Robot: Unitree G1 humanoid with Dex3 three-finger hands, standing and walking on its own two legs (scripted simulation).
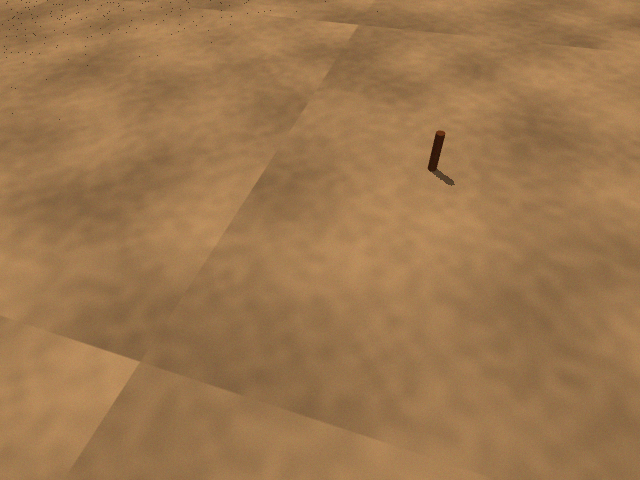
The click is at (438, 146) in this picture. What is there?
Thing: slim round
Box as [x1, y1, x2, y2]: [428, 130, 444, 170]
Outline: 440,130 437,131 435,134 428,164 429,170 435,170 444,137 444,132
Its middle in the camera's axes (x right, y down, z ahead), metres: +0.55 -0.42 +1.89
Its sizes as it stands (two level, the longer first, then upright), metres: 0.044 0.044 0.211
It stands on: the floor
